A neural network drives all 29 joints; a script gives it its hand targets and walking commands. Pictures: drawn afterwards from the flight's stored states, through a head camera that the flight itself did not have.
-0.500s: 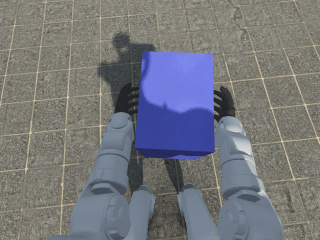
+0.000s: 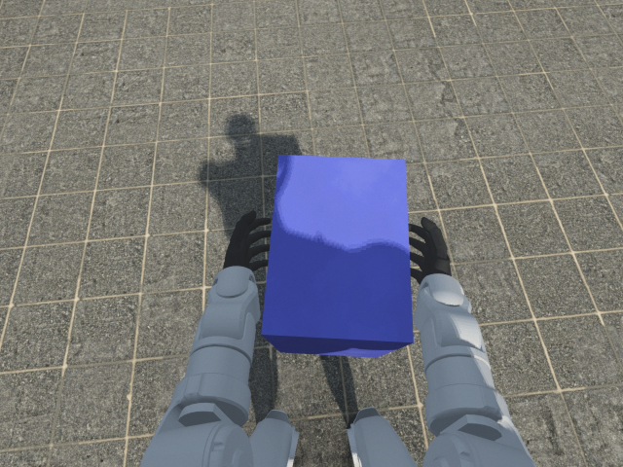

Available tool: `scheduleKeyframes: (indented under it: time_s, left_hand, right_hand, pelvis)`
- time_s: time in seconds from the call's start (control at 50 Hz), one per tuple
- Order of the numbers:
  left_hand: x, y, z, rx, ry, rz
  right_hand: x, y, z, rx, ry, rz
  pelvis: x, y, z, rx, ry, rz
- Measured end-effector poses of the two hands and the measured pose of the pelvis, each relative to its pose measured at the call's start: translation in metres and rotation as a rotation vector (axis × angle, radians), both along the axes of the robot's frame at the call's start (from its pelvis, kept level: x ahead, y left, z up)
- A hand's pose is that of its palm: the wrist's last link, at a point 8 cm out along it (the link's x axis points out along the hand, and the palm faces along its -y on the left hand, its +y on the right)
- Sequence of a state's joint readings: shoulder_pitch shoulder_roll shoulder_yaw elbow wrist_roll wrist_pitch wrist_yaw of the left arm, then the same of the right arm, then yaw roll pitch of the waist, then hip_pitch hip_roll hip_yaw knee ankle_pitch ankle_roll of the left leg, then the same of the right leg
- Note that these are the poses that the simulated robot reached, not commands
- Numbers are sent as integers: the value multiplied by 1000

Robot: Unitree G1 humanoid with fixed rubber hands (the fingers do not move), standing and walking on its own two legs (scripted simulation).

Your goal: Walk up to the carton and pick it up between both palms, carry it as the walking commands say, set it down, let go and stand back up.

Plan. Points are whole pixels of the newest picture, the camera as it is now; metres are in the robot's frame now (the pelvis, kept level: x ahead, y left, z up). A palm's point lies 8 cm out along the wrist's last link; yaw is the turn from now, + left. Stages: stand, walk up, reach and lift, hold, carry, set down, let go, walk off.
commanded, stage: reach and lift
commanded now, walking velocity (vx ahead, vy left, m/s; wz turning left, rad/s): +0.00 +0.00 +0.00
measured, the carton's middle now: (334, 269) +0.40 -0.02 -0.12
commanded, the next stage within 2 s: none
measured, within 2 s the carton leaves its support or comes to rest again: neither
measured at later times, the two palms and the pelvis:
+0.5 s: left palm (228, 263) +0.35 +0.11 +0.03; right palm (454, 275) +0.34 -0.15 +0.02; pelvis +0.01 +0.00 +0.04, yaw +0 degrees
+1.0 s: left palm (212, 257) +0.34 +0.11 +0.09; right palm (480, 266) +0.33 -0.15 +0.09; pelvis +0.02 -0.01 +0.05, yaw +1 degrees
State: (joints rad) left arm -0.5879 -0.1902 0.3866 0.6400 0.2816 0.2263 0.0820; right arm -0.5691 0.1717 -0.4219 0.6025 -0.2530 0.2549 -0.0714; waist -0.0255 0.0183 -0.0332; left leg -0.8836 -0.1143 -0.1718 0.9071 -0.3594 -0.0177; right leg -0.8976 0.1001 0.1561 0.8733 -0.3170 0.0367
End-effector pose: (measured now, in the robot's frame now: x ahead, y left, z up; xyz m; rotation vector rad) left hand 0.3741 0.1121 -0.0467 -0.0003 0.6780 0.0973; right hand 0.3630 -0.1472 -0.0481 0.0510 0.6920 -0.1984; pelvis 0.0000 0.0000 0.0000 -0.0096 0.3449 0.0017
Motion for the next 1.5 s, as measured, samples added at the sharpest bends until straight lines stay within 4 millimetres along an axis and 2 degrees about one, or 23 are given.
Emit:
scheduleKeyframes:
  time_s: [0.58, 1.02, 1.28, 1.5]
  left_hand:
    - [-23, -1, 84, 6, -12, -11]
    - [-40, 0, 140, 26, -20, -20]
    - [-47, 2, 151, 23, -7, -24]
    - [-51, 11, 156, 16, -10, 7]
  right_hand:
    - [-26, -1, 82, -9, -12, 2]
    - [-38, 0, 142, -40, -17, 30]
    - [-49, 2, 150, -27, -4, 16]
    - [-45, 11, 155, -28, -8, 42]
  pelvis:
    - [14, -2, 45, 10, -232, 4]
    - [20, -5, 54, 11, -425, 20]
    - [10, -3, 53, 8, -465, 10]
    - [6, -2, 52, 9, -480, 4]
